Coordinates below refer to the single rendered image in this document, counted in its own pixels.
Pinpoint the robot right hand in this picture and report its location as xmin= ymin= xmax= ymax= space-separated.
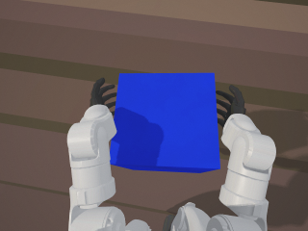
xmin=216 ymin=85 xmax=246 ymax=128

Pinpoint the robot right upper arm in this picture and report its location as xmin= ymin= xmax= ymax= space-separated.
xmin=206 ymin=214 xmax=262 ymax=231

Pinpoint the carton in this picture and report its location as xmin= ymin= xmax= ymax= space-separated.
xmin=110 ymin=72 xmax=220 ymax=173

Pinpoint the robot left forearm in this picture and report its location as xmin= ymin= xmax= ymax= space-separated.
xmin=66 ymin=104 xmax=117 ymax=231

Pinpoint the robot right forearm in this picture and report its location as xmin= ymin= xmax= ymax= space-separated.
xmin=218 ymin=114 xmax=276 ymax=231

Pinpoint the robot left hand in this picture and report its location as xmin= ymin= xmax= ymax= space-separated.
xmin=90 ymin=77 xmax=117 ymax=116

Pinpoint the robot left upper arm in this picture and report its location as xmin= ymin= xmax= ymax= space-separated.
xmin=69 ymin=206 xmax=126 ymax=231

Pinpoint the robot right foot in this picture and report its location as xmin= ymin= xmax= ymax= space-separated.
xmin=163 ymin=215 xmax=175 ymax=231

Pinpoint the robot right shin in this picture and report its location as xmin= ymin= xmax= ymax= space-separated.
xmin=170 ymin=202 xmax=195 ymax=231

